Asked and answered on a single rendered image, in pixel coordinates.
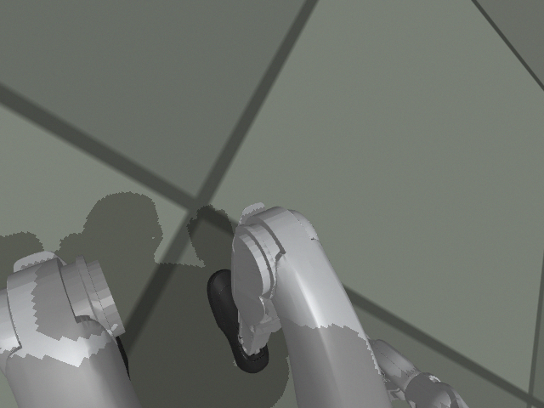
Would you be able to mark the left robot foot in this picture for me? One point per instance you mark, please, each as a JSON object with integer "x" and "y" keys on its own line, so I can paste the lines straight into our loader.
{"x": 125, "y": 358}

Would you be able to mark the right robot hand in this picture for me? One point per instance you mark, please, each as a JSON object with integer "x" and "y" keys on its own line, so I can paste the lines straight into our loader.
{"x": 395, "y": 367}

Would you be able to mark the right robot arm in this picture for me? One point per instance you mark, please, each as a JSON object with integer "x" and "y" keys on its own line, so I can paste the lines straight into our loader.
{"x": 425, "y": 390}

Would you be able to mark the right robot foot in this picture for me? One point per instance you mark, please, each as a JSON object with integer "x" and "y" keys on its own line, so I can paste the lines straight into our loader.
{"x": 226, "y": 315}

